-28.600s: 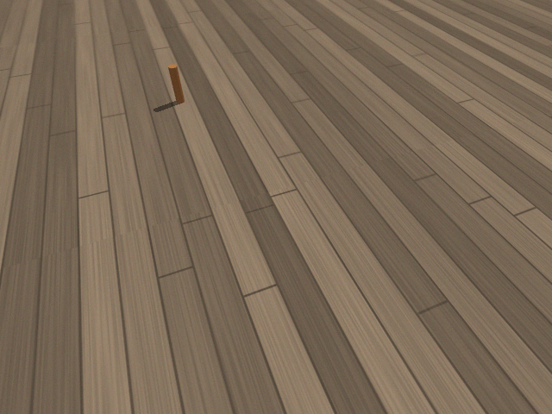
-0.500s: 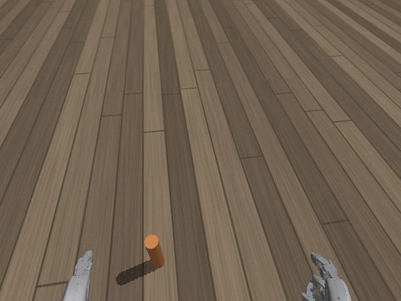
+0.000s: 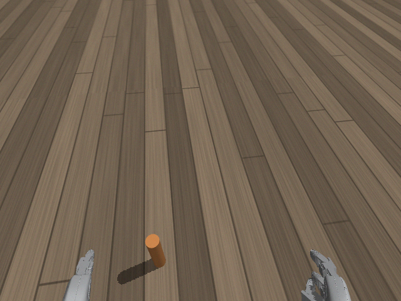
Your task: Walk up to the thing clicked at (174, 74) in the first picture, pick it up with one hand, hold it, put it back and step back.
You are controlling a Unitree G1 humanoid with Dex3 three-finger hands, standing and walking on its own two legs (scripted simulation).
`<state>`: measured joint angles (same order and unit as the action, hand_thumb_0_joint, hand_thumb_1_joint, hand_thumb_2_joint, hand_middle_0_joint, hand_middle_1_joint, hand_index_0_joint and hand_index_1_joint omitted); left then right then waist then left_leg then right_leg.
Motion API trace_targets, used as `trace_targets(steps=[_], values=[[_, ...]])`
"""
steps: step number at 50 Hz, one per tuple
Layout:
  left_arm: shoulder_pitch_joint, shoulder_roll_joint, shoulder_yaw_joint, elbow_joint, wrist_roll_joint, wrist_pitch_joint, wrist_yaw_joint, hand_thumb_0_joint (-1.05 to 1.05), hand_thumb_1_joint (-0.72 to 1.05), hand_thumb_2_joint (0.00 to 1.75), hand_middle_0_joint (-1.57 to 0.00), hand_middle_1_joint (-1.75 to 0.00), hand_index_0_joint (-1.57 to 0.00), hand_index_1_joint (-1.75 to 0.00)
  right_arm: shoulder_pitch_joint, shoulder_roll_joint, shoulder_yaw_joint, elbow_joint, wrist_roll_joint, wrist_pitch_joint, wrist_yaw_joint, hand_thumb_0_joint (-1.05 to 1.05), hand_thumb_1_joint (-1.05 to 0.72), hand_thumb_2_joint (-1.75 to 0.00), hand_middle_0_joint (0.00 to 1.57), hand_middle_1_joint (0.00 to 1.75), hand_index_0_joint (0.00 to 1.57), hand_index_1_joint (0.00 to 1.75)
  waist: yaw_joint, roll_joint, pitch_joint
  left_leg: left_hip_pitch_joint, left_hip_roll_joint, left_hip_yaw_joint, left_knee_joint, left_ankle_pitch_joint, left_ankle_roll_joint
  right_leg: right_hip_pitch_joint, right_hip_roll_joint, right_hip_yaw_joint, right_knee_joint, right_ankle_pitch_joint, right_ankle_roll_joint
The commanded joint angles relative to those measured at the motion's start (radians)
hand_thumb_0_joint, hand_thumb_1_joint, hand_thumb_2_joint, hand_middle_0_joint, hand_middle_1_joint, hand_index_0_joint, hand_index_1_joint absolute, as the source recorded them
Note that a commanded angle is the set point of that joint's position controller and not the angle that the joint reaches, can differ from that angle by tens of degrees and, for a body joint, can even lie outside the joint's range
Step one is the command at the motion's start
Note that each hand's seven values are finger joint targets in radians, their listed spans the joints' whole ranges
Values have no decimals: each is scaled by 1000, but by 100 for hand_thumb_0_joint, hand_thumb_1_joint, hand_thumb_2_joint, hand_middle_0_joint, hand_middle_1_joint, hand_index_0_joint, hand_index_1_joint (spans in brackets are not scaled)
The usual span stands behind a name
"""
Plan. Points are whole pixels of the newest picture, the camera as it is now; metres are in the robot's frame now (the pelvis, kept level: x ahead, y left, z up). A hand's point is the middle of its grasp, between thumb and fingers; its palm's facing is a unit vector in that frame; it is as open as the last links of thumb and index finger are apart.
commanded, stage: home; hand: left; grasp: from the side
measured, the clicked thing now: (156, 252) +0.43 +0.20 -0.60
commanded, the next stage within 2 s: stand in 0.64 s
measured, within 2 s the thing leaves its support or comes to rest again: neither
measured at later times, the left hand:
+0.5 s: hand (111, 291) +0.18 +0.18 -0.06, palm faces +0.11 -0.95 -0.28, open 17.6 cm
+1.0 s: hand (110, 297) +0.17 +0.18 -0.06, palm faces +0.11 -0.95 -0.28, open 14.2 cm
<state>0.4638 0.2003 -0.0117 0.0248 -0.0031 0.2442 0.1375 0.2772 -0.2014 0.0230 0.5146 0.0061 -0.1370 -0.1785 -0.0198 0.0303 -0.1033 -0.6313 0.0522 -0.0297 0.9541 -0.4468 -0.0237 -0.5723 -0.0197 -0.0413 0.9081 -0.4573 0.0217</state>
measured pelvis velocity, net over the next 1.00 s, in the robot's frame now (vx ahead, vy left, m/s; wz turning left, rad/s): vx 0.00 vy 0.00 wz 0.00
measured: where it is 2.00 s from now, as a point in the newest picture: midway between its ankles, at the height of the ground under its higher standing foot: outside the picture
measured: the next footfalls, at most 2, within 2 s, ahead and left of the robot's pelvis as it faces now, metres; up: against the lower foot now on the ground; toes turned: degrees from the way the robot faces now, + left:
none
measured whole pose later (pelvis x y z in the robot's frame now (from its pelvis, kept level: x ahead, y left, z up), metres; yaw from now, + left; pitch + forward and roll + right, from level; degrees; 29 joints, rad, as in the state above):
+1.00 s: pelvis +0.00 +0.00 +0.00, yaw +0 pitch +7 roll -2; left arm 0.47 0.20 -0.01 0.02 0.00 0.25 0.14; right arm 0.28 -0.20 0.02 0.51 0.01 -0.13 -0.18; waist -0.02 0.03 -0.10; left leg -0.62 0.05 -0.03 0.95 -0.45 -0.02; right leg -0.56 -0.02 -0.04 0.90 -0.46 0.02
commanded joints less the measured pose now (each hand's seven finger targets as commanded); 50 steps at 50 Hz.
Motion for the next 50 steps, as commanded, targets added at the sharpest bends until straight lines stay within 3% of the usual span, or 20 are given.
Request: trace_targets(steps=[1, 4, 9, 14, 17, 20, 21, 24, 27, 31, 36, 37, 39, 40, 47, 50], values=[[-46, 100, 59, -191, 5, -49, 9, 0, -57, 5, -5, -5, -5, -5, -76, -122, -48, -154, -2, -58, -11, 0, -90, -90, 20, 30, 20, 30, -4, -1, -55, 85, -41, 35, -166, 110, 24, 12, 33, -18, -175, 114, -20], [-30, 101, 67, -209, 2, -51, 9, 0, -58, 4, -5, -5, -5, -5, -76, -117, -46, -157, -2, -58, -10, 0, -90, -90, 20, 30, 20, 30, 3, -1, -77, 87, -41, 31, -165, 123, 25, 25, 34, -21, -171, 125, -21], [-14, 92, 56, -198, 7, -45, 6, 0, -60, 3, -4, -5, -4, -5, -55, -121, -54, -147, -5, -52, -12, 0, -90, -90, 20, 30, 20, 30, -7, -5, -137, 130, -36, 34, -130, 290, 22, 63, 36, -21, -139, 295, -17], [-41, 96, 62, -191, 3, -45, 8, 0, -58, 4, -5, -5, -5, -5, -73, -117, -46, -150, -2, -51, -9, 0, -90, -90, 20, 30, 20, 30, -3, 0, -73, 103, -37, 33, -158, 182, 23, 33, 34, -22, -163, 185, -19], [-32, 105, 69, -193, 4, -46, 9, 0, -58, 4, -5, -5, -5, -5, -79, -119, -47, -153, -2, -51, -9, 0, -90, -90, 20, 30, 20, 30, 1, -16, -77, 98, -40, 33, -157, 174, 25, 40, 32, -21, -171, 178, -19], [-5, 94, 63, -200, 4, -43, 8, 0, -58, 4, -5, -5, -5, -5, -67, -119, -51, -154, -3, -51, -10, 0, -90, -90, 20, 30, 20, 30, 1, 0, -124, 124, -39, 33, -148, 234, 22, 58, 35, -23, -153, 236, -19], [-5, 87, 57, -191, 4, -43, 7, 0, -58, 4, -5, -5, -5, -5, -68, -116, -47, -153, -1, -49, -7, 0, -90, -90, 20, 30, 20, 30, 1, 5, -92, 118, -37, 31, -154, 231, 20, 45, 36, -27, -147, 228, -22], [-8, 86, 55, -191, 5, -41, 7, 0, -60, 3, -4, -5, -4, -5, -59, -123, -54, -144, -4, -44, -6, 0, -90, -90, 20, 30, 20, 30, 2, 14, -116, 132, -32, 26, -152, 281, 16, 59, 39, -32, -131, 267, -25], [-29, 85, 53, -188, 7, -43, 11, 0, -58, 4, -5, -5, -5, -5, -58, -120, -55, -143, -5, -43, -6, 0, -90, -90, 20, 30, 20, 30, -4, 17, -101, 129, -31, 25, -152, 278, 15, 51, 40, -34, -134, 262, -24], [-57, 95, 58, -200, 3, -44, 10, 0, -58, 4, -5, -5, -5, -5, -76, -119, -48, -153, -3, -47, -6, 0, -90, -90, 20, 30, 20, 30, -5, 5, -68, 109, -34, 28, -165, 189, 19, 28, 37, -28, -158, 186, -22], [-11, 95, 60, -217, 4, -44, 11, 0, -57, 5, -5, -5, -5, -5, -75, -116, -47, -158, -3, -46, -5, 0, -90, -90, 20, 30, 20, 30, 7, 17, -98, 125, -35, 25, -159, 233, 16, 52, 36, -30, -146, 223, -25], [-10, 95, 63, -187, 5, -40, 10, 0, -56, 5, -5, -6, -5, -5, -67, -122, -52, -154, -4, -45, -8, 0, -90, -90, 20, 30, 20, 30, -4, -12, -110, 125, -36, 30, -151, 234, 21, 49, 36, -27, -153, 230, -21], [-17, 91, 62, -192, 5, -41, 10, 0, -40, 21, -20, -22, -20, -21, -69, -118, -48, -153, -4, -44, -5, 0, -90, -90, 20, 30, 20, 30, 0, 11, -95, 116, -36, 31, -157, 212, 19, 40, 35, -25, -152, 209, -24], [-28, 88, 49, -186, 4, -42, 7, 0, -32, 29, -20, -30, -20, -29, -72, -120, -48, -153, -4, -44, -5, 0, -90, -90, 20, 30, 20, 30, -4, 9, -65, 108, -34, 28, -164, 191, 18, 25, 37, -30, -155, 187, -23], [-42, 102, 63, -206, 4, -46, 11, 0, 24, 85, -20, -30, -20, -30, -71, -122, -51, -159, -2, -46, -7, 0, -90, -90, 20, 30, 20, 30, 3, 17, -84, 108, -34, 27, -174, 161, 18, 22, 38, -31, -155, 154, -26], [-46, 98, 60, -206, 5, -47, 13, 0, 48, 90, -20, -30, -20, -30, -66, -121, -50, -153, -4, -52, -11, 0, -90, -90, 20, 30, 20, 30, 0, 10, -86, 111, -35, 31, -170, 153, 20, 26, 35, -25, -158, 152, -25]])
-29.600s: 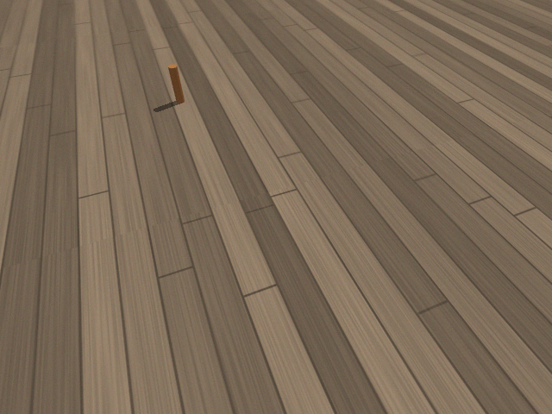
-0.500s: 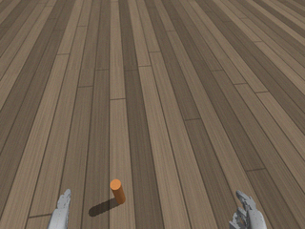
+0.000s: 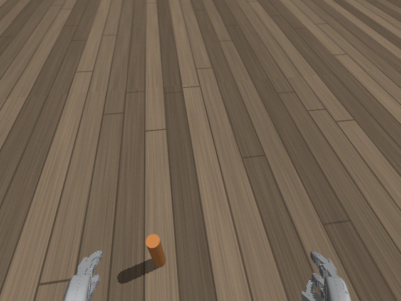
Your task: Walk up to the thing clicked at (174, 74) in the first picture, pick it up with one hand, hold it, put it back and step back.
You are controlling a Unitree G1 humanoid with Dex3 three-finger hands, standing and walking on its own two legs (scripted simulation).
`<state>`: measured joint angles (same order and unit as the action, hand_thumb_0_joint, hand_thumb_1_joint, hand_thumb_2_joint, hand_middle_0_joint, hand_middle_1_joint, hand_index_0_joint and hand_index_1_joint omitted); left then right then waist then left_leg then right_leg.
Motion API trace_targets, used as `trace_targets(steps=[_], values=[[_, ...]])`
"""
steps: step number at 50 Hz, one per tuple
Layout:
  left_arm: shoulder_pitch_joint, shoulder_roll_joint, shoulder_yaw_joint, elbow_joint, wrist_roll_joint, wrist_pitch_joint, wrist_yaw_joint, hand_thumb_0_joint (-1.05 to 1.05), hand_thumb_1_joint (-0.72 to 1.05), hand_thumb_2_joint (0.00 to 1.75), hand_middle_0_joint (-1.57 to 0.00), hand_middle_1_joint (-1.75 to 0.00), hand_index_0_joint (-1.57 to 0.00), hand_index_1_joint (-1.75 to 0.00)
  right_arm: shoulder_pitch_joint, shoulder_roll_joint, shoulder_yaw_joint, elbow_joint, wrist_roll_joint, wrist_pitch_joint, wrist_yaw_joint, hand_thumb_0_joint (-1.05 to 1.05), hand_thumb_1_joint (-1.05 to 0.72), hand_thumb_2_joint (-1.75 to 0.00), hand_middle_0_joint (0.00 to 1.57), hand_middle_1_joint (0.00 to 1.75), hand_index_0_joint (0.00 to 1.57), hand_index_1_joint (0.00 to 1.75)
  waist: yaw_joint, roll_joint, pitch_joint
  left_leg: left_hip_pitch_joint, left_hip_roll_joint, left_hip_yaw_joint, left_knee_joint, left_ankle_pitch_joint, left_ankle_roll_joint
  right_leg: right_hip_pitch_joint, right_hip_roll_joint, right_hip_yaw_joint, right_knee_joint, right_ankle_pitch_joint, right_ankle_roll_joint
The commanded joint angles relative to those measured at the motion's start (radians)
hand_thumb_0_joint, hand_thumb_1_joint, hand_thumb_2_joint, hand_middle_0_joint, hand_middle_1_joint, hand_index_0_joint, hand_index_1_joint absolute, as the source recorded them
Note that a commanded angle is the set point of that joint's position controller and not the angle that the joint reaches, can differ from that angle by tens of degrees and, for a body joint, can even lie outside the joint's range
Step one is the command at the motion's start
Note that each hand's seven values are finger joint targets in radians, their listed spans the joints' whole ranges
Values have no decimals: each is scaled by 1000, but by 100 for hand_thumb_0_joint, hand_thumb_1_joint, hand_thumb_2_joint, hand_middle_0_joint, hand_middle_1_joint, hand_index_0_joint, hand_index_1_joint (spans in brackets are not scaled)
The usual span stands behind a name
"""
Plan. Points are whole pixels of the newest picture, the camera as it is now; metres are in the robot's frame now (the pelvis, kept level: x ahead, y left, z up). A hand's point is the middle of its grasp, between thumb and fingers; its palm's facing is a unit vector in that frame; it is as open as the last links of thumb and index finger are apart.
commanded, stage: stand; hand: left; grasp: from the side
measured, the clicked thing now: (156, 251) +0.43 +0.20 -0.60
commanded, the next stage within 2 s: none
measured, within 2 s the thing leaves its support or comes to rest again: neither
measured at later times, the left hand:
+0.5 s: hand out of the picture +0.06 +0.26 -0.11, palm faces +0.01 -0.94 -0.35, open 7.4 cm
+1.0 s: hand out of the picture +0.00 +0.26 -0.11, palm faces +0.00 -0.93 -0.36, open 7.4 cm
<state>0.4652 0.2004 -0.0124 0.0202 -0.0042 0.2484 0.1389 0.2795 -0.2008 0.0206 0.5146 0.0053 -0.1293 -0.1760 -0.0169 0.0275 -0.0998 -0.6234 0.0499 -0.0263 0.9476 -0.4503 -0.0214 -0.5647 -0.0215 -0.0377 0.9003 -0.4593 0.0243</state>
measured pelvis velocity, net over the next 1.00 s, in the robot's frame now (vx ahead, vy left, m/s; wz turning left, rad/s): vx -0.03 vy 0.01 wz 0.02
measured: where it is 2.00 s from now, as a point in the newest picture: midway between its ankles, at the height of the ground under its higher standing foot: outside the picture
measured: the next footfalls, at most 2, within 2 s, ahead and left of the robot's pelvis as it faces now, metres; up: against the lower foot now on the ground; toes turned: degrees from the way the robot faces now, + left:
none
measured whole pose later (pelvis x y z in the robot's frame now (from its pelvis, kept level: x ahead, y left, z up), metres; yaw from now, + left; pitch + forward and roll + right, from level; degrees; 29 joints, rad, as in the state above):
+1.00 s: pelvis -0.03 +0.01 +0.05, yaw +1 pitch -4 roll +0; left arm 0.20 0.34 0.00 1.12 0.03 -0.01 0.01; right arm 0.16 -0.32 -0.03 1.12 -0.02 0.01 0.00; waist 0.01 0.01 0.05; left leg -0.18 0.00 -0.01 0.40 -0.15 0.00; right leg -0.14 -0.06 -0.04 0.41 -0.19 0.04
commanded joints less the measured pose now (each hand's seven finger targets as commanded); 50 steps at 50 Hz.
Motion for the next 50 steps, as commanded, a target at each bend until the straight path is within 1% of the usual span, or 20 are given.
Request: trace_targets(steps=[1, 2, 3, 4, 6, 7, 11, 15, 18, 22, 25, 28, 29, 32, 40, 41, 43, 46, 47, 50], values=[[-181, 240, 102, 149, 102, -159, -39, 0, 56, 90, -20, -30, -20, -30, -120, -266, -88, 59, -112, 13, 46, 0, -90, -90, 20, 30, 20, 30, 37, -77, 32, 95, -11, -23, -173, 297, 53, 190, -60, 63, -199, 222, -83], [-152, 258, 109, 250, 109, -202, -64, 0, 64, 90, -20, -30, -20, -30, -95, -254, -94, 93, -119, 40, 81, 0, -90, -90, 20, 30, 20, 30, 27, -122, -39, 152, -10, 1, -161, 298, 69, 213, -84, 104, -196, 289, -107], [-171, 260, 109, 282, 106, -226, -76, 0, 72, 90, -20, -30, -20, -30, -88, -243, -92, 106, -114, 51, 94, 0, -90, -90, 20, 30, 20, 30, 18, -119, -35, 176, -8, -4, -175, 292, 82, 198, -89, 123, -193, 288, -115], [-178, 260, 100, 302, 93, -242, -88, 0, 80, 90, -20, -30, -20, -30, -106, -247, -93, 106, -105, 59, 106, 0, -90, -90, 20, 30, 20, 30, 20, -88, -1, 194, -10, -19, -204, 277, 91, 151, -77, 117, -207, 256, -110], [-200, 253, 86, 374, 69, -264, -102, 0, 90, 90, -20, -30, -20, -30, -118, -238, -93, 130, -72, 63, 139, 0, -90, -90, 20, 30, 20, 30, 32, -39, 12, 216, -11, -35, -253, 218, 83, 174, -80, 104, -234, 177, -97], [-208, 258, 85, 408, 62, -267, -107, 0, 90, 90, -20, -30, -20, -30, -119, -243, -95, 145, -63, 65, 149, 0, -90, -90, 20, 30, 20, 30, 35, -44, 25, 231, -12, -32, -265, 194, 82, 158, -78, 110, -253, 151, -94], [-241, 286, 88, 542, 51, -287, -107, 0, 90, 90, -20, -30, -20, -30, -115, -247, -103, 216, -55, 73, 162, 0, -90, -90, 20, 30, 20, 30, 22, -38, -8, 292, -16, -24, -281, 286, 69, 242, -98, 119, -295, 300, -79], [-262, 282, 84, 640, 45, -289, -100, 0, 90, 90, -20, -30, -20, -30, -128, -260, -103, 269, -54, 82, 161, 0, -90, -90, 20, 30, 20, 30, 31, 0, 31, 322, 13, -69, -359, 333, 80, 266, -75, 73, -307, 309, -61], [-264, 294, 80, 713, 41, -286, -98, 0, 90, 90, -20, -30, -20, -30, -125, -267, -100, 313, -50, 87, 159, 0, -90, -90, 20, 30, 20, 30, 26, -19, 49, 360, 21, -74, -402, 367, 73, 291, -77, 72, -340, 324, -60], [-254, 295, 72, 796, 32, -280, -97, 0, 90, 90, -20, -30, -20, -30, -126, -289, -95, 370, -43, 92, 155, 0, -90, -90, 20, 30, 20, 30, 32, 16, 49, 390, 39, -93, -470, 403, 69, 361, -79, 63, -383, 344, -51], [-267, 295, 65, 858, 32, -273, -99, 0, 90, 90, -20, -30, -20, -30, -150, -297, -89, 408, -41, 101, 154, 0, -90, -90, 20, 30, 20, 30, 37, 17, 115, 366, 49, -108, -544, 290, 61, 375, -82, 66, -449, 254, -46], [-280, 307, 62, 904, 33, -270, -104, 0, 90, 90, -20, -30, -20, -30, -151, -316, -90, 440, -39, 106, 155, 0, -90, -90, 20, 30, 20, 30, 27, 21, 153, 347, 47, -119, -624, 135, 54, 385, -75, 61, -489, 187, -39], [-277, 310, 61, 919, 33, -272, -106, 0, 90, 90, -20, -30, -20, -30, -160, -313, -89, 449, -37, 106, 156, 0, -90, -90, 20, 30, 20, 30, 33, 15, 148, 366, 45, -115, -623, 153, 53, 392, -82, 67, -503, 196, -41], [-290, 313, 55, 952, 32, -281, -108, 0, 90, 90, -20, -30, -20, -30, -154, -307, -85, 477, -32, 105, 161, 0, -90, -90, 20, 30, 20, 30, 22, -9, 127, 413, 41, -99, -611, 235, 51, 409, -98, 76, -540, 236, -36], [-298, 325, 52, 1019, 32, -280, -111, 0, 90, 90, -20, -30, -20, -30, -171, -312, -84, 525, -29, 112, 165, 0, -90, -90, 20, 30, 20, 30, 26, -10, 158, 410, 45, -107, -668, 156, 46, 406, -98, 73, -583, 182, -28], [-307, 322, 50, 1024, 31, -278, -113, 0, 90, 90, -20, -30, -20, -30, -163, -310, -81, 531, -27, 113, 165, 0, -90, -90, 20, 30, 20, 30, 19, -3, 172, 392, 46, -110, -685, 122, 43, 400, -93, 70, -581, 162, -27], [-294, 325, 52, 1039, 33, -275, -115, 0, 90, 90, -20, -30, -20, -30, -180, -313, -83, 534, -28, 114, 165, 0, -90, -90, 20, 30, 20, 30, 27, 9, 179, 394, 51, -119, -694, 80, 42, 383, -89, 66, -579, 144, -27], [-294, 322, 49, 1047, 34, -277, -116, 0, 90, 90, -20, -30, -20, -30, -185, -316, -82, 542, -26, 113, 167, 0, -90, -90, 20, 30, 20, 30, 28, -11, 169, 412, 46, -107, -678, 117, 41, 381, -98, 79, -597, 133, -29], [-305, 326, 49, 1047, 34, -277, -116, 0, 90, 90, -20, -30, -20, -30, -169, -309, -78, 548, -26, 117, 168, 0, -90, -90, 20, 30, 20, 30, 19, -13, 180, 392, 43, -104, -682, 98, 41, 376, -98, 83, -603, 110, -28], [-307, 337, 51, 1053, 34, -278, -115, 0, 90, 90, -20, -30, -20, -30, -175, -311, -79, 552, -26, 121, 171, 0, -90, -90, 20, 30, 20, 30, 21, -32, 182, 402, 40, -99, -666, 102, 44, 354, -105, 96, -627, 65, -29]])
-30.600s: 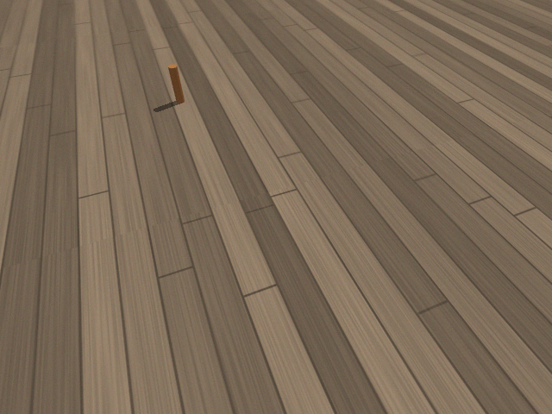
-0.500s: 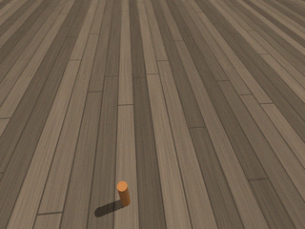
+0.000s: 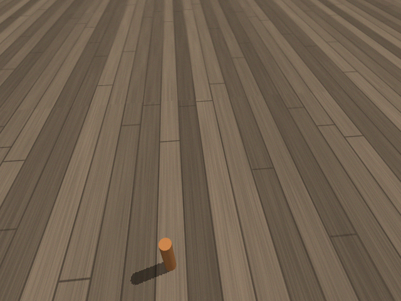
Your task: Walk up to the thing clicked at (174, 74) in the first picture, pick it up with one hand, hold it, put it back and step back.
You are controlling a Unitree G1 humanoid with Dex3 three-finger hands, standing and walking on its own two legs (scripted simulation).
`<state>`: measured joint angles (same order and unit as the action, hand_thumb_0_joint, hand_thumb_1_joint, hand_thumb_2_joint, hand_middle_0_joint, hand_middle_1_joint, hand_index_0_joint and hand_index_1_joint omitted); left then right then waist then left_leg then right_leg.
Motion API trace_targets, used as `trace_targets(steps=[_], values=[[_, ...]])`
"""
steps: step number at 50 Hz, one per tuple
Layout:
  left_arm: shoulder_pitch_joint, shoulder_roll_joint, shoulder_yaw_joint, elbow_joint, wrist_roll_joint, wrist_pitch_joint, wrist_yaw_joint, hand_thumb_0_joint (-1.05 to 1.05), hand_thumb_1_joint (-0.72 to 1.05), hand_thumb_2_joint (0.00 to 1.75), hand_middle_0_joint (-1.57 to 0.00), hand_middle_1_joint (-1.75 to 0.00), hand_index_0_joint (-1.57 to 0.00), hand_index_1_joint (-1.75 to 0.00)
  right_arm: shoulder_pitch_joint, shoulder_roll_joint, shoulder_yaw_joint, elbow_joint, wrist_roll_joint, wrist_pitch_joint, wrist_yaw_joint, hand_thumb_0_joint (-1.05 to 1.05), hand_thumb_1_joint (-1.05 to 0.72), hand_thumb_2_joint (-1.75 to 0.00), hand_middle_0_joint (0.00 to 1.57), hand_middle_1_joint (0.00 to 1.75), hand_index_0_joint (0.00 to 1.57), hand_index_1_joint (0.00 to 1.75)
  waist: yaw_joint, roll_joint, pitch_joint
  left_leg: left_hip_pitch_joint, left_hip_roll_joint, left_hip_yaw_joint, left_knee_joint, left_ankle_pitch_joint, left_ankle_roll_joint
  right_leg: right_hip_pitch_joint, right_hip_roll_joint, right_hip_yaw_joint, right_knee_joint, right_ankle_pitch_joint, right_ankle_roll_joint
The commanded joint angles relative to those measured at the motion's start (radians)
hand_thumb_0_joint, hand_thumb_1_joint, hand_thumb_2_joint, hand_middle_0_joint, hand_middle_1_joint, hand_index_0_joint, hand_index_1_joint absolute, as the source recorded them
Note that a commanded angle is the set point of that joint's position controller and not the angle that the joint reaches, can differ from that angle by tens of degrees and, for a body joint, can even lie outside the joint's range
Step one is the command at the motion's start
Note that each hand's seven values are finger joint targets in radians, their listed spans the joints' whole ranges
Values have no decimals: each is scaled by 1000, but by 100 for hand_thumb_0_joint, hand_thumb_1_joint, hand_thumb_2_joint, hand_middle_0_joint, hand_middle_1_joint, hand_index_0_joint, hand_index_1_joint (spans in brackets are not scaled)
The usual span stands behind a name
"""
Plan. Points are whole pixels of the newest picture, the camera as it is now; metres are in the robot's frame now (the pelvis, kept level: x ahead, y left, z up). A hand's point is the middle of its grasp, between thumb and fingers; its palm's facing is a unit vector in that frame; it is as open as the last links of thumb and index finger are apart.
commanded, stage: stand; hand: left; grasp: from the side
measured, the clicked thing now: (168, 255) +0.46 +0.18 -0.65
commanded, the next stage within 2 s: step back in 1.26 s
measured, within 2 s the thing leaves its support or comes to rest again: neither
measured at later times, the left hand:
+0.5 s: hand out of the picture +0.09 +0.24 -0.15, palm faces -0.03 -0.94 -0.34, open 7.3 cm
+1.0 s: hand out of the picture +0.11 +0.23 -0.15, palm faces -0.03 -0.94 -0.34, open 7.4 cm
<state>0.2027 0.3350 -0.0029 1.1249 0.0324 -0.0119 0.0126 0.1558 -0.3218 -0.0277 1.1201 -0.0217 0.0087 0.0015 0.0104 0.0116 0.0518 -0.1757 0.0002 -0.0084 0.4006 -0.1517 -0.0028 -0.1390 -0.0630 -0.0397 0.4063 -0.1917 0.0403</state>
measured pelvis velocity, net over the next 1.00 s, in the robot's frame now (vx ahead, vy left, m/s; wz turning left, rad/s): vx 0.04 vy -0.01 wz -0.02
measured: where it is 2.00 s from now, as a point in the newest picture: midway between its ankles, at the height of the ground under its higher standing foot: outside the picture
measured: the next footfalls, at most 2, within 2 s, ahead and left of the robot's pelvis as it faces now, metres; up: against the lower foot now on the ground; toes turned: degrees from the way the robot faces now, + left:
right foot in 1.94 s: -0.07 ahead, -0.10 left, +0.00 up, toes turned -1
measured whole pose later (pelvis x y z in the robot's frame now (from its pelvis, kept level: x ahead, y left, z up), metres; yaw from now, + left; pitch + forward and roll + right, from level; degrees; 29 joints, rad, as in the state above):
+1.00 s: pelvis +0.04 -0.01 +0.01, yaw -1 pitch -3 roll +0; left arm 0.11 0.33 0.00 1.14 0.02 -0.02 0.01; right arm 0.10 -0.34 -0.01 1.15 -0.01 -0.01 0.00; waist 0.00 0.00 0.05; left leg -0.11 0.02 0.00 0.32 -0.16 -0.02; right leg -0.08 -0.04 -0.03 0.33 -0.20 0.03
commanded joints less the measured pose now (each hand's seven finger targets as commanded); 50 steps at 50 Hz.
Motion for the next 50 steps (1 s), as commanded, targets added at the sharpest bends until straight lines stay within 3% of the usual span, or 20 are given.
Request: trace_targets(steps=[1, 4, 7, 11, 14, 21, 22, 27, 33, 36, 41, 46, 50], values=[[-50, 213, 44, -52, -4, -19, 12, 0, 90, 90, -20, -30, -20, -30, -52, -192, -33, -55, 2, -19, -6, 0, -90, -90, 20, 30, 20, 30, -8, -37, 12, -6, 87, -107, -101, -138, 25, -79, -74, 112, -144, -196, -51], [-67, 207, 42, -52, -8, -22, 13, 0, 90, 90, -20, -30, -20, -30, -35, -184, -28, -45, 2, -21, -3, 0, -90, -90, 20, 30, 20, 30, -17, -31, -4, 2, 87, -96, -88, -84, 26, -65, -79, 117, -151, -169, -50], [-65, 212, 43, -46, -10, -19, 11, 0, 90, 90, -20, -30, -20, -30, -38, -191, -28, -39, 1, -19, -4, 0, -90, -90, 20, 30, 20, 30, -14, -24, 25, -9, 87, -95, -93, -118, 25, -88, -74, 116, -154, -210, -51], [-69, 203, 43, -43, -15, -23, 10, 0, 90, 90, -20, -30, -20, -30, -49, -192, -24, -39, 3, -27, -7, 0, -90, -90, 20, 30, 20, 30, -6, -6, -38, 11, 103, -95, -98, -8, 27, -8, -74, 103, -119, -39, -52], [-73, 202, 43, -36, -17, -21, 9, 0, 90, 90, -20, -30, -20, -30, -51, -197, -19, -31, 5, -31, -11, 0, -90, -90, 20, 30, 20, 30, -5, 7, -39, 15, 107, -94, -112, 30, 21, 12, -72, 95, -108, 20, -52], [-88, 203, 46, -28, -18, -16, 5, 0, 90, 90, -20, -30, -20, -30, -46, -206, -19, -18, 7, -30, -14, 0, -90, -90, 20, 30, 20, 30, -7, -10, -15, 21, 112, -92, -132, 10, 16, 2, -68, 91, -118, -9, -48], [-88, 196, 45, -30, -17, -18, 6, 0, 90, 90, -20, -30, -20, -30, -60, -215, -21, -20, 7, -33, -14, 0, -90, -90, 20, 30, 20, 30, -3, 0, -37, 43, 116, -92, -118, 66, 18, 16, -72, 92, -119, 38, -47], [-111, 201, 48, -34, -19, -20, 7, 0, 90, 90, -20, -30, -20, -30, -63, -210, -19, -21, 7, -35, -15, 0, -90, -90, 20, 30, 20, 30, -11, -12, -63, 69, 120, -83, -113, 132, 15, 34, -76, 92, -117, 111, -44], [-119, 202, 50, -35, -17, -18, 5, 0, 90, 90, -20, -30, -20, -30, -78, -211, -18, -18, 6, -34, -16, 0, -90, -90, 20, 30, 20, 30, -9, -12, -55, 59, 118, -79, -127, 109, 8, 37, -73, 86, -125, 101, -42], [-124, 200, 49, -38, -19, -20, 7, 0, 90, 90, -20, -30, -20, -30, -75, -210, -17, -17, 7, -35, -14, 0, -90, -90, 20, 30, 20, 30, -12, -19, -80, 83, 126, -75, -114, 181, 10, 52, -77, 81, -118, 164, -41], [-127, 201, 50, -42, -19, -23, 8, 0, 90, 90, -20, -30, -20, -30, -82, -216, -18, -19, 7, -34, -15, 0, -90, -90, 20, 30, 20, 30, -12, -15, -94, 93, 128, -69, -103, 209, 14, 68, -80, 79, -116, 216, -37], [-129, 201, 49, -42, -16, -19, 7, 0, 90, 90, -20, -30, -20, -30, -94, -221, -18, -17, 7, -32, -16, 0, -90, -90, 20, 30, 20, 30, -11, 3, -69, 84, 130, -72, -120, 162, 9, 49, -76, 78, -128, 152, -40], [-121, 205, 48, -41, -18, -21, 5, 0, 90, 90, -20, -30, -20, -30, -95, -220, -17, -16, 9, -33, -15, 0, -90, -90, 20, 30, 20, 30, -11, -6, -73, 96, 131, -69, -113, 174, 9, 51, -78, 81, -131, 171, -42]])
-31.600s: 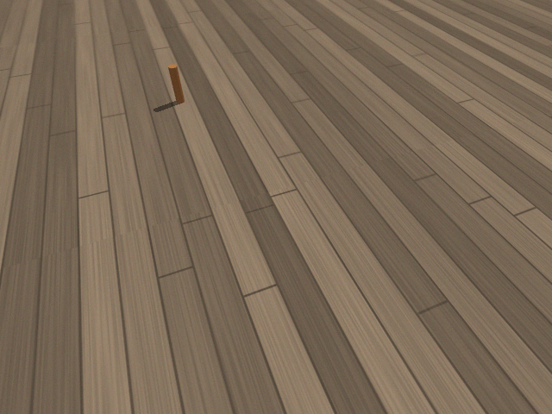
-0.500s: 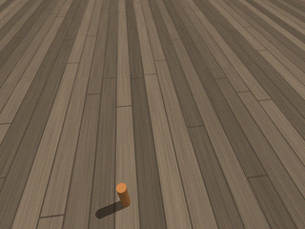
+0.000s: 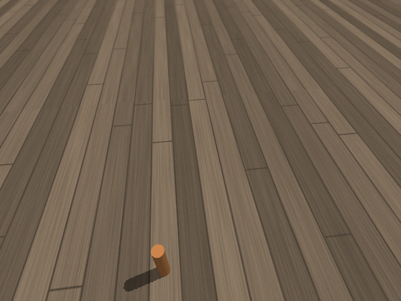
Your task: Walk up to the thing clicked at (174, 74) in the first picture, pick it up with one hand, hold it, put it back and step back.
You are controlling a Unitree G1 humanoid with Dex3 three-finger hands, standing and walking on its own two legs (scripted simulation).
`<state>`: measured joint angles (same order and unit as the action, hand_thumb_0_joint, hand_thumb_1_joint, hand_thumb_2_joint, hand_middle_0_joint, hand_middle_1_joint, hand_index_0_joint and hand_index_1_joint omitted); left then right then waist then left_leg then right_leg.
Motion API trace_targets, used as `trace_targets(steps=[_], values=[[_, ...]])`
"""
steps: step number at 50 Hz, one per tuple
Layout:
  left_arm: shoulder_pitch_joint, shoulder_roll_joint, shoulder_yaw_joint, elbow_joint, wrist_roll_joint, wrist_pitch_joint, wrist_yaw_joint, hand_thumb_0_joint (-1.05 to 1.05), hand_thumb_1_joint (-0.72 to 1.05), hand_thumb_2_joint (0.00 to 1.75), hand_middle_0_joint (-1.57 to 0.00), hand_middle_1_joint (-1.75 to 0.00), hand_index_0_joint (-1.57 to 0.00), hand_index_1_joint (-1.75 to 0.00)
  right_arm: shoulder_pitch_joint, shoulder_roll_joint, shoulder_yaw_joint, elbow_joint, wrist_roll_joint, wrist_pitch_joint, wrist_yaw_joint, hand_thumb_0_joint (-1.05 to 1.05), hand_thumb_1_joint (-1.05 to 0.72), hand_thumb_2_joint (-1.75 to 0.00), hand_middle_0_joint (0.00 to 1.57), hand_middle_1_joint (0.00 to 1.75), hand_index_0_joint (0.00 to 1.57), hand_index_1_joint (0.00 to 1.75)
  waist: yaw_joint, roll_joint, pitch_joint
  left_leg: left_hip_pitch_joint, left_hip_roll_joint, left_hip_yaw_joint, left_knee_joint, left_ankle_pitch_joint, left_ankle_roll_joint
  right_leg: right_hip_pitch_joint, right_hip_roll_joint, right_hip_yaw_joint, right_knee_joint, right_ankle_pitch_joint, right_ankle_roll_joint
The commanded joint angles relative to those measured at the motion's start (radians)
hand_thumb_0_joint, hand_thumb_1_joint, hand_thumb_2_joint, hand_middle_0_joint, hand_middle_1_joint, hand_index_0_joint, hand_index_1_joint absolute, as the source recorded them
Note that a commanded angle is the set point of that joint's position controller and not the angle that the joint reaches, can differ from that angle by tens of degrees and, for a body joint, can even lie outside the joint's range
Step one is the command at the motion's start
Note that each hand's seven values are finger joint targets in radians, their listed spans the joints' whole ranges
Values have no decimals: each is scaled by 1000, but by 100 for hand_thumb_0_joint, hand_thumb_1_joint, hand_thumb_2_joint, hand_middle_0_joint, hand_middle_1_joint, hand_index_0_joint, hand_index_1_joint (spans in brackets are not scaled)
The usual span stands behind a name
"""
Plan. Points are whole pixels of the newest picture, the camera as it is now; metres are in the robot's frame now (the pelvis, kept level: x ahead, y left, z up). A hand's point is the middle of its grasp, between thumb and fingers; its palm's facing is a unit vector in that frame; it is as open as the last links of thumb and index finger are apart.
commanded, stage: stand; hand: left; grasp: from the side
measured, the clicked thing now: (161, 261) +0.42 +0.20 -0.66
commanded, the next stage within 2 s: step back in 0.26 s
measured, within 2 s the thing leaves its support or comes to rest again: neither
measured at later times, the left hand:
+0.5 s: hand out of the picture +0.06 +0.29 -0.17, palm faces -0.01 -0.93 -0.38, open 7.4 cm
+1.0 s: hand out of the picture -0.03 +0.29 -0.17, palm faces -0.07 -0.92 -0.39, open 7.3 cm
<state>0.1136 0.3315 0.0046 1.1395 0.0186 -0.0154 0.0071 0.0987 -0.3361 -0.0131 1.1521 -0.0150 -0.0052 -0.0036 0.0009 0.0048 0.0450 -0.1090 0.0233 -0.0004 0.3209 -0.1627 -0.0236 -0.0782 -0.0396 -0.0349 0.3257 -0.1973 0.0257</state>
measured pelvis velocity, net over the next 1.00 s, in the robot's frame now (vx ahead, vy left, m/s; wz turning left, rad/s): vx -0.14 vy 0.03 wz -0.05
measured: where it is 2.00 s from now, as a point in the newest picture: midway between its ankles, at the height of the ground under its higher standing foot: outside the picture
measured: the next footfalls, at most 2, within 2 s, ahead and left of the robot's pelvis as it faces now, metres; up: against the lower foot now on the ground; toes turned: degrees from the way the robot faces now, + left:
right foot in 0.94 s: -0.11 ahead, -0.08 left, +0.00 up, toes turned +0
left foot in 1.32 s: -0.21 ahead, +0.16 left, +0.00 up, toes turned -1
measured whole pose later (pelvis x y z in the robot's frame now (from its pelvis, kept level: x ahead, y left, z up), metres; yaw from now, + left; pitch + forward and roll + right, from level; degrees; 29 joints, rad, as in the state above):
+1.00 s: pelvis -0.14 +0.03 -0.03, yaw -3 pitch -3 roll -2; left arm 0.14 0.34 0.06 0.91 0.03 0.03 0.00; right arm 0.08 -0.38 -0.05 0.88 -0.01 0.05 -0.01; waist -0.02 0.06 0.19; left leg -0.41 0.02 0.03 0.71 -0.28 0.03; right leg -0.24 0.06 0.02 0.66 -0.36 -0.02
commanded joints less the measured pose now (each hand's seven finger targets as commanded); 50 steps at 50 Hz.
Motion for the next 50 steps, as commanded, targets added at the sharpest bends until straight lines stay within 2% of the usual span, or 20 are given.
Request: trace_targets(steps=[1, 12, 13, 17, 22, 24, 25, 26, 27, 29, 31, 33, 35, 39, 42, 45, 47, 48, 49, 50], values=[[-36, 215, 42, -58, -2, -17, 12, 0, 90, 90, -20, -30, -20, -30, -35, -203, -33, -49, 2, -18, -10, 0, -90, -90, 20, 30, 20, 30, -5, -7, -58, 17, 106, -78, -40, 173, 29, -9, -100, 73, -50, 166, -28], [-37, 216, 43, -66, -3, -19, 9, 0, 90, 90, -20, -30, -20, -30, -33, -203, -34, -53, 1, -17, -6, 0, -90, -90, 20, 30, 20, 30, -6, 0, -47, -5, 102, -82, -55, 100, 30, -12, -100, 77, -64, 95, -33], [-40, 294, 96, -83, -27, -5, 10, 0, 90, 90, -20, -30, -20, -30, -63, -266, -57, -90, 9, 0, 2, 0, -90, -90, 20, 30, 20, 30, -3, -1, 71, -96, 83, -94, 63, 255, 60, -99, -91, 91, 19, 245, -49], [-32, 284, 110, -137, -26, 10, 13, 0, 90, 90, -20, -30, -20, -30, -8, -239, -68, -133, 22, 15, 4, 0, -90, -90, 20, 30, 20, 30, -22, -40, -51, -87, 40, -53, 214, 234, 71, -82, -137, 118, 54, 291, -126], [-165, 320, 124, -250, 9, 29, 11, 0, 90, 90, -20, -30, -20, -30, 102, -225, -87, -177, 10, 50, 16, 0, -90, -90, 20, 30, 20, 30, -54, -215, -98, -75, -43, -35, 493, -274, 74, -245, -309, 231, 71, 272, -254], [-203, 297, 119, -277, 4, 37, 11, 0, 90, 90, -20, -30, -20, -30, 143, -217, -89, -183, 14, 48, 19, 0, -90, -90, 20, 30, 20, 30, -73, -197, -90, -85, -13, -49, 393, -165, 83, -235, -258, 165, 156, 228, -201], [-189, 274, 112, -285, -2, 43, 10, 0, 90, 90, -20, -30, -20, -30, 130, -242, -94, -191, 9, 41, 17, 0, -90, -90, 20, 30, 20, 30, -60, -118, -80, -116, 25, -82, 300, 80, 96, -215, -175, 113, 268, 177, -152], [-151, 229, 102, -287, -15, 50, 11, 0, 90, 90, -20, -30, -20, -30, 84, -292, -103, -214, 1, 31, 11, 0, -90, -90, 20, 30, 20, 30, -42, 66, -63, -150, 148, -242, 127, 335, 135, -230, -23, 54, 431, 57, -90], [-129, 193, 98, -288, -24, 58, 19, 0, 90, 90, -20, -30, -20, -30, 77, -347, -115, -226, -7, 25, 6, 0, -90, -90, 20, 30, 20, 30, -36, 192, -40, -74, 241, -414, 43, 508, 171, -358, 127, 80, 560, -301, -67], [-63, 193, 98, -273, -17, 69, 32, 0, 90, 90, -20, -30, -20, -30, 79, -358, -117, -249, -17, 13, -7, 0, -90, -90, 20, 30, 20, 30, -31, 158, -81, -41, 296, -456, 78, 604, 206, -392, 135, 208, 745, -447, -65], [-56, 220, 101, -266, -21, 73, 37, 0, 90, 90, -20, -30, -20, -30, 16, -323, -111, -278, -14, 11, -19, 0, -90, -90, 20, 30, 20, 30, -15, 154, -100, -36, 238, -345, 109, 557, 171, -390, 126, 247, 810, -387, -67], [8, 225, 102, -257, -28, 75, 36, 0, 90, 90, -20, -30, -20, -30, -34, -283, -102, -303, -16, 9, -27, 0, -90, -90, 20, 30, 20, 30, 31, 147, -126, 7, 195, -245, 144, 507, 199, -404, 125, 229, 866, -306, -60], [14, 232, 108, -269, -15, 70, 35, 0, 90, 90, -20, -30, -20, -30, 12, -261, -101, -312, -16, 9, -31, 0, -90, -90, 20, 30, 20, 30, 11, 120, -150, 90, 209, -255, 169, 500, 243, -417, 115, 209, 841, -309, -34], [-33, 222, 108, -315, -9, 52, 29, 0, 90, 90, -20, -30, -20, -30, 93, -263, -107, -311, -9, 14, -35, 0, -90, -90, 20, 30, 20, 30, -47, 101, -119, 156, 218, -252, 187, 512, 265, -421, 93, 176, 644, -327, -8], [13, 218, 113, -307, -8, 46, 23, 0, 90, 90, -20, -30, -20, -30, 55, -285, -106, -331, -9, 20, -32, 0, -90, -90, 20, 30, 20, 30, -37, 136, -112, 84, 242, -254, 176, 415, 272, -332, 64, 118, 504, -309, -13], [81, 215, 118, -286, 0, 38, 13, 0, 90, 90, -20, -30, -20, -30, 18, -301, -107, -350, -3, 25, -25, 0, -90, -90, 20, 30, 20, 30, -7, 133, -130, -23, 209, -225, 193, 248, 226, -191, 57, 69, 281, -183, -41], [155, 225, 126, -261, 8, 29, 11, 0, 90, 90, -20, -30, -20, -30, -14, -287, -101, -351, 12, 30, -20, 0, -90, -90, 20, 30, 20, 30, 26, 85, -150, -128, 165, -182, 246, 130, 154, -67, 35, 93, 132, 0, -77], [145, 276, 137, -271, 20, 24, 10, 0, 90, 90, -20, -30, -20, -30, -24, -258, -92, -358, 20, 30, -16, 0, -90, -90, 20, 30, 20, 30, 18, -45, -126, -271, 85, -133, 341, 6, 96, -48, -85, 292, 111, 42, -133], [100, 346, 154, -295, 8, 30, 5, 0, 90, 90, -20, -30, -20, -30, -57, -222, -84, -369, 18, 32, -17, 0, -90, -90, 20, 30, 20, 30, 35, -223, -36, -368, -86, -35, 493, -275, 41, -153, -244, 499, -1, 7, -258], [13, 401, 161, -344, 21, 28, 7, 0, 90, 90, -20, -30, -20, -30, -37, -243, -99, -355, 10, 40, -26, 0, -90, -90, 20, 30, 20, 30, 38, -292, 9, -311, -120, -94, 742, -460, 19, -334, -374, 627, -52, 5, -364]])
